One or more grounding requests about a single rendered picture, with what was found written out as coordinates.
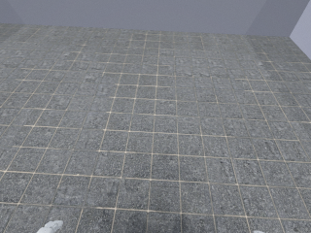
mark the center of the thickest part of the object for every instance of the left robot hand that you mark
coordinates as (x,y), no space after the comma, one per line
(51,226)

